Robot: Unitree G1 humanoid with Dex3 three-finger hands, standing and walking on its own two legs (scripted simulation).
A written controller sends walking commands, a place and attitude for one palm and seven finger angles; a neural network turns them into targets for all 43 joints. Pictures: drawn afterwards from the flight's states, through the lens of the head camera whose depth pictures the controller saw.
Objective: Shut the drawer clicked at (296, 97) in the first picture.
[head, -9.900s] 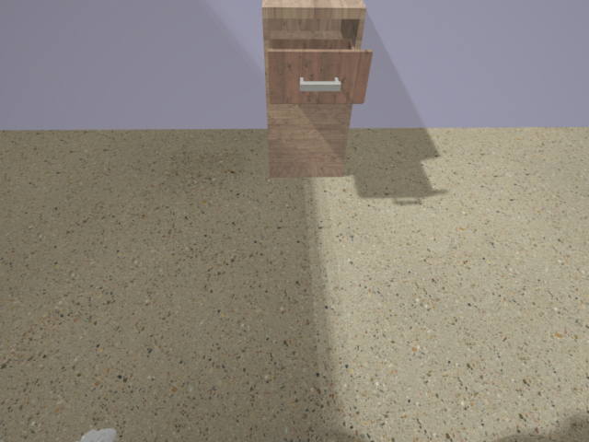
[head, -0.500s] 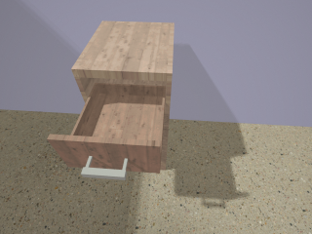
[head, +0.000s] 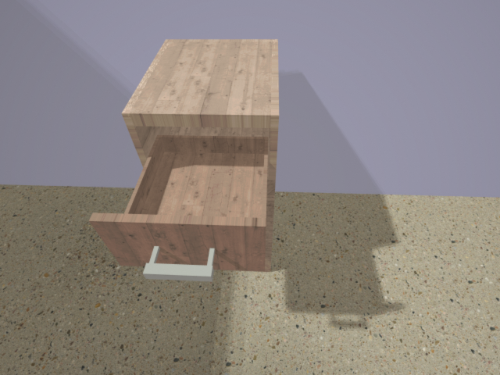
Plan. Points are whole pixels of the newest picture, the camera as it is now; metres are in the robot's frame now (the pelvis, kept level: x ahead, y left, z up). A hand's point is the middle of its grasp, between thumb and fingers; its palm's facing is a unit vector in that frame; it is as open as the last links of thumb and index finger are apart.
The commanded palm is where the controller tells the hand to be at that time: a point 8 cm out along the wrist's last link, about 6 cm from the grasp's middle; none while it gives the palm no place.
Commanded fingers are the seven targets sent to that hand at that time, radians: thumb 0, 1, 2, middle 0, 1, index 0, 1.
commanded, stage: come to a stop and stand still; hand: left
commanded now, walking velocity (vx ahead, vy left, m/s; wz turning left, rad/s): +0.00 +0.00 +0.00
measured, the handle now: (181, 262) +0.34 +0.17 -0.08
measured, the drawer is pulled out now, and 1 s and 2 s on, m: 0.30 0.30 0.30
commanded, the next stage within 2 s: look again from close up in 0.04 s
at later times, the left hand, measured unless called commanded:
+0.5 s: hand out of the picture +0.03 +0.17 -0.17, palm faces +0.03 -0.98 -0.22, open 7.3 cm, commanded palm none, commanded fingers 0.00 0.90 0.90 -0.20 -0.30 -0.20 -0.30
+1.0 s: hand (164, 310) +0.22 +0.15 +0.01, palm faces +0.11 -0.99 +0.01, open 6.8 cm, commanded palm +0.12 +0.20 -0.05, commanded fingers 0.00 0.90 0.90 -0.48 -0.60 -0.48 -0.60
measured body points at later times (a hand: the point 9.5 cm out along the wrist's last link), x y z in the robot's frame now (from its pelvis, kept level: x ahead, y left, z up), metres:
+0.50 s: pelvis +0.03 +0.00 +0.00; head +0.04 -0.02 +0.45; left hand +0.03 +0.22 -0.15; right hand +0.03 -0.22 -0.17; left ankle -0.04 +0.10 -0.74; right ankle +0.04 -0.11 -0.74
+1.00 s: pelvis -0.01 -0.01 -0.02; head +0.00 -0.02 +0.43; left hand +0.20 +0.20 +0.01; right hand +0.15 -0.27 -0.10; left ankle -0.04 +0.10 -0.74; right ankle +0.04 -0.11 -0.74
